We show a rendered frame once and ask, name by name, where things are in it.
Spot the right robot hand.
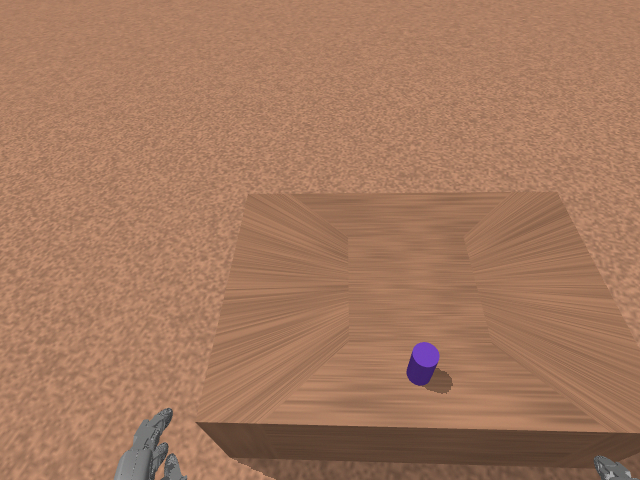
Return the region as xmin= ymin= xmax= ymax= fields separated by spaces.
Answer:
xmin=594 ymin=456 xmax=639 ymax=480

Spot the can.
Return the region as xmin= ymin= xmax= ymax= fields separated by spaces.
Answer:
xmin=407 ymin=342 xmax=440 ymax=386

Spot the left robot hand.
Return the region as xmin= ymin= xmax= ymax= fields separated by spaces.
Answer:
xmin=114 ymin=408 xmax=187 ymax=480

